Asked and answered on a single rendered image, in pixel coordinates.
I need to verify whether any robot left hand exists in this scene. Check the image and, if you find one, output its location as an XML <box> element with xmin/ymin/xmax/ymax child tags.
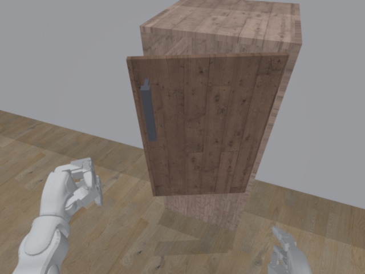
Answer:
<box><xmin>39</xmin><ymin>158</ymin><xmax>103</xmax><ymax>223</ymax></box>

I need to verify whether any robot right hand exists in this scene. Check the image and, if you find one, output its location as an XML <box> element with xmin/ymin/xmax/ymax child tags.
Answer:
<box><xmin>267</xmin><ymin>226</ymin><xmax>312</xmax><ymax>274</ymax></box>

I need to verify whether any cupboard door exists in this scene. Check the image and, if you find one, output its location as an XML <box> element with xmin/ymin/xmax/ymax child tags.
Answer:
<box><xmin>126</xmin><ymin>52</ymin><xmax>289</xmax><ymax>196</ymax></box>

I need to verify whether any handle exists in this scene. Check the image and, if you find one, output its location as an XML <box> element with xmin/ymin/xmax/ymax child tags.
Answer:
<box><xmin>140</xmin><ymin>78</ymin><xmax>157</xmax><ymax>142</ymax></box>

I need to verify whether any robot left forearm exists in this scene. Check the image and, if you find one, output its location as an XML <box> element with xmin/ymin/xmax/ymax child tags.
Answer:
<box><xmin>12</xmin><ymin>215</ymin><xmax>71</xmax><ymax>274</ymax></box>

